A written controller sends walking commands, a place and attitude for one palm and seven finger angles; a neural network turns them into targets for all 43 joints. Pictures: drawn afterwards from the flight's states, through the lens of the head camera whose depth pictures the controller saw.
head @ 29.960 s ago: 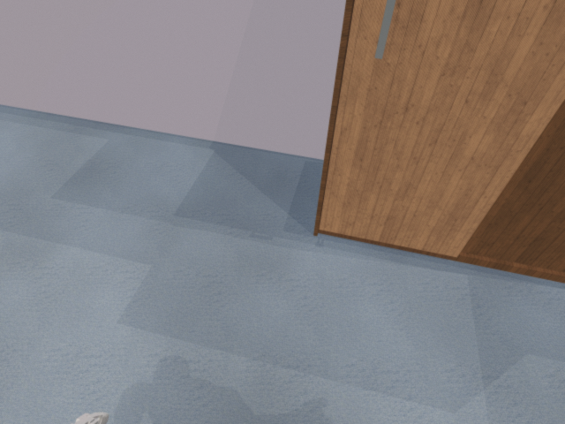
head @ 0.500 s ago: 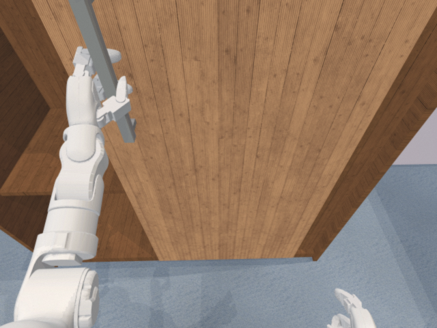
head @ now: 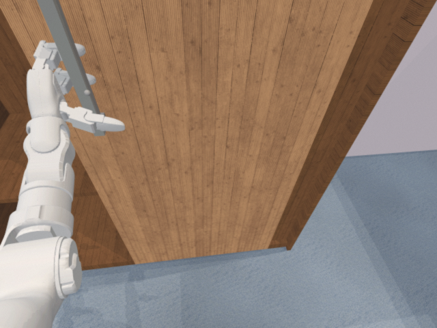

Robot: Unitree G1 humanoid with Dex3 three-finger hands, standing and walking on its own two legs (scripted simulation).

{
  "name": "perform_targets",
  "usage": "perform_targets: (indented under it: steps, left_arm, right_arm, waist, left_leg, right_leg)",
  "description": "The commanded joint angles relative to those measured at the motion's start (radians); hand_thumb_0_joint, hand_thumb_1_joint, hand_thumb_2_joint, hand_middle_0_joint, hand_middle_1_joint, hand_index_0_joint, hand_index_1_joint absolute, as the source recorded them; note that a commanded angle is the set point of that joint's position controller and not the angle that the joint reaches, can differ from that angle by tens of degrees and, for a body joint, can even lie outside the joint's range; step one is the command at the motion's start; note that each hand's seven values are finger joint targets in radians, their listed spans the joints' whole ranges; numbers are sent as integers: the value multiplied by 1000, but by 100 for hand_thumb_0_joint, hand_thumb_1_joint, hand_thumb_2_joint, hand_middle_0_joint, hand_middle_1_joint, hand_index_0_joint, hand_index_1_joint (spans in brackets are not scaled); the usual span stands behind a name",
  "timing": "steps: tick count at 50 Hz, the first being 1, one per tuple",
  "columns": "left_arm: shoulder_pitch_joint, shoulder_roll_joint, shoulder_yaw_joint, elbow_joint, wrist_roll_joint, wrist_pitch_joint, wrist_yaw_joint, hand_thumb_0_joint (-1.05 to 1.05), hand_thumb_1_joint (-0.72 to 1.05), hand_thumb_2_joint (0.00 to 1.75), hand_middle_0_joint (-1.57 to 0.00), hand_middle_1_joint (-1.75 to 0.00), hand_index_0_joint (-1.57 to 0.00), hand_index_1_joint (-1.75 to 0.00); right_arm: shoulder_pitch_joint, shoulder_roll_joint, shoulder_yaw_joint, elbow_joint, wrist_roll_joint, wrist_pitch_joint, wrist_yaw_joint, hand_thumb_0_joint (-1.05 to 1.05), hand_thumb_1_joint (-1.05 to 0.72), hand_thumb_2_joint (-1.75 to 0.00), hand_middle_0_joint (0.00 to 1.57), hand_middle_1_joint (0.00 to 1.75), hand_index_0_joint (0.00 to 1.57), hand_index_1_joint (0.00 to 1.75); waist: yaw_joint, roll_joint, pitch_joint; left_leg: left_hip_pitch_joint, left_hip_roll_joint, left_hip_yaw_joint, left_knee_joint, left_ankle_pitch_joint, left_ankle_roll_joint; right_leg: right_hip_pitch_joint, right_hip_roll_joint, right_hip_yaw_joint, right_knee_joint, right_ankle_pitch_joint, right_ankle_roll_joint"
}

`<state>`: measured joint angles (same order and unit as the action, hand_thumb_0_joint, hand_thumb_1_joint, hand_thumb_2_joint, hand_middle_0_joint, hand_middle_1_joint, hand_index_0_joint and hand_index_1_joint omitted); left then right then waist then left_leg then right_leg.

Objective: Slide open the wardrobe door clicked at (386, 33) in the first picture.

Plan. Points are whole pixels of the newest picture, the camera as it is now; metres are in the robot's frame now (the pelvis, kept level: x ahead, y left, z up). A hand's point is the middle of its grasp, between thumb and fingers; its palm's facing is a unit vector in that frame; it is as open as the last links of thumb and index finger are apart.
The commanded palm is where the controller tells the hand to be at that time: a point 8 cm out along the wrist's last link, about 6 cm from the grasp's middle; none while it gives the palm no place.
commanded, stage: loosen the grip on the handle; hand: left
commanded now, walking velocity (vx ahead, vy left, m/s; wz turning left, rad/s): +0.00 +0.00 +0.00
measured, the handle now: (80, 69) +0.49 +0.25 +0.23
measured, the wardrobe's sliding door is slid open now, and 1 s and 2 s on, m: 0.47 0.47 0.47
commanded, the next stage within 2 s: slip the hand off the handle in 0.06 s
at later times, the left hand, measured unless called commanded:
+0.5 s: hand (79, 92) +0.45 +0.24 +0.21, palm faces +0.26 -0.96 -0.09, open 14.7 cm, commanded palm +0.41 +0.32 +0.21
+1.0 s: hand (29, 111) +0.40 +0.31 +0.21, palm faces +0.33 -0.94 -0.09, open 14.7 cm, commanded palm +0.36 +0.33 +0.21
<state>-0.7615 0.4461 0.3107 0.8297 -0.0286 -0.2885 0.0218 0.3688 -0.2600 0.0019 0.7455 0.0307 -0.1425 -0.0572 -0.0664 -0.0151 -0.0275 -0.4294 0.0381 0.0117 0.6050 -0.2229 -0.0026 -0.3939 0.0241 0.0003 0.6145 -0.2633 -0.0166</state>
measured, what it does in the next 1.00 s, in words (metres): stands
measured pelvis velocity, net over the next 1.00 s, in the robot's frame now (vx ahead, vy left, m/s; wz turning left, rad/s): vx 0.04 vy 0.01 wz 0.01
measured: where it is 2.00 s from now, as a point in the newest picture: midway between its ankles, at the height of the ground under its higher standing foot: outside the picture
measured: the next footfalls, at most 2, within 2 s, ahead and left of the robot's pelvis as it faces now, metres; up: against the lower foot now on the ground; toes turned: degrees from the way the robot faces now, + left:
none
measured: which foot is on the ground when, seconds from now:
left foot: down 0.00-1.00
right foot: down 0.00-1.00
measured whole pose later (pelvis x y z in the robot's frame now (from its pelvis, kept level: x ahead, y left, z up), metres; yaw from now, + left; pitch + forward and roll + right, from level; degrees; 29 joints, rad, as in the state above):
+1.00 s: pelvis +0.04 +0.01 +0.00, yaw +1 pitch +3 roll -1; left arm -0.44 0.48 0.45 0.47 -0.17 -0.17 -0.15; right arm 0.36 -0.27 0.00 0.68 0.05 -0.09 -0.10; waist -0.01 0.01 -0.06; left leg -0.40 0.03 0.00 0.62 -0.27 0.00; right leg -0.34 0.02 -0.01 0.58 -0.30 0.00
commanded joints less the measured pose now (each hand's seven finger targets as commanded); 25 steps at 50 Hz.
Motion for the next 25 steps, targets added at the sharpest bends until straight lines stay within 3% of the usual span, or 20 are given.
perform_targets:
  steps: [1,3,7,8,9,10,12,13,15,16,19,22,23,25]
  left_arm:
    - [-412,253,55,-320,-34,-29,14,0,-55,20,-25,-115,-25,-115]
    - [-388,241,53,-346,-41,-10,23,0,-55,20,-25,-115,-25,-115]
    - [-288,250,96,-459,-46,29,38,0,-55,20,-25,-115,-25,-115]
    - [-334,154,7,-380,-44,49,39,0,-55,20,-25,-115,-25,-115]
    - [-320,193,55,-363,-46,55,45,0,-55,20,-25,-115,-25,-115]
    - [-301,239,89,-380,-39,58,50,0,-55,20,-25,-115,-25,-115]
    - [-313,259,94,-400,-19,67,54,0,-55,20,-25,-115,-25,-115]
    - [-304,250,89,-404,-19,74,52,0,-55,20,-25,-115,-25,-115]
    - [-275,222,81,-418,-29,87,44,0,-55,20,-25,-115,-25,-115]
    - [-258,235,94,-426,-33,92,40,0,-55,20,-25,-115,-25,-115]
    - [-253,226,96,-428,-51,106,31,0,-55,20,-25,-115,-25,-115]
    - [-256,287,143,-419,-50,112,29,0,-55,20,-25,-115,-25,-115]
    - [-252,282,135,-429,-47,113,27,0,-55,20,-25,-115,-25,-115]
    - [-219,276,139,-435,-53,117,22,0,-55,20,-25,-115,-25,-115]
  right_arm:
    - [-111,-147,-39,-165,2,-54,-21,0,-90,-90,20,30,20,30]
    - [-106,-148,-37,-165,0,-55,-27,0,-90,-90,20,30,20,30]
    - [-101,-144,-42,-176,-6,-48,-29,0,-90,-90,20,30,20,30]
    - [-89,-140,-34,-157,-5,-44,-30,0,-90,-90,20,30,20,30]
    - [-71,-146,-39,-149,-5,-42,-28,0,-90,-90,20,30,20,30]
    - [-83,-151,-41,-159,-8,-36,-31,0,-90,-90,20,30,20,30]
    - [-83,-143,-35,-162,-9,-24,-36,0,-90,-90,20,30,20,30]
    - [-90,-138,-34,-169,-8,-20,-36,0,-90,-90,20,30,20,30]
    - [-93,-133,-32,-179,-7,-12,-37,0,-90,-90,20,30,20,30]
    - [-98,-132,-31,-185,-5,-7,-40,0,-90,-90,20,30,20,30]
    - [-105,-129,-25,-190,-4,5,-46,0,-90,-90,20,30,20,30]
    - [-115,-130,-22,-190,-3,18,-58,0,-90,-90,20,30,20,30]
    - [-120,-126,-20,-197,-2,20,-57,0,-90,-90,20,30,20,30]
    - [-121,-123,-19,-204,-2,26,-58,0,-90,-90,20,30,20,30]
  waist:
    - [44,57,-228]
    - [41,42,-215]
    - [70,38,-293]
    - [12,11,-214]
    - [30,-31,-209]
    - [41,-5,-239]
    - [46,27,-254]
    - [47,46,-269]
    - [52,22,-285]
    - [61,30,-289]
    - [56,5,-268]
    - [64,7,-248]
    - [68,36,-262]
    - [72,16,-268]
  left_leg:
    - [117,-32,10,-115,-159,48]
    - [125,-29,6,-114,-110,51]
    - [181,-26,10,-101,52,47]
    - [165,-26,7,-96,33,46]
    - [155,-23,0,-95,22,43]
    - [158,-27,9,-92,29,44]
    - [166,-28,5,-89,53,44]
    - [173,-28,5,-89,70,43]
    - [192,-26,4,-87,108,39]
    - [191,-27,3,-87,115,37]
    - [186,-25,5,-85,137,37]
    - [174,-24,5,-88,123,36]
    - [179,-25,10,-89,131,35]
    - [178,-26,11,-88,142,34]
  right_leg:
    - [49,-25,30,-184,-147,0]
    - [52,-22,23,-182,-97,0]
    - [113,-16,3,-150,63,-3]
    - [46,-15,-5,-157,62,6]
    - [43,-14,-10,-158,46,7]
    - [60,-17,-2,-156,49,6]
    - [73,-19,-5,-147,72,2]
    - [76,-20,-4,-141,90,1]
    - [87,-17,-13,-133,131,0]
    - [97,-17,-11,-131,138,-2]
    - [103,-18,-15,-134,170,2]
    - [104,-18,-14,-140,149,0]
    - [109,-20,-11,-137,159,-1]
    - [124,-20,-12,-136,177,0]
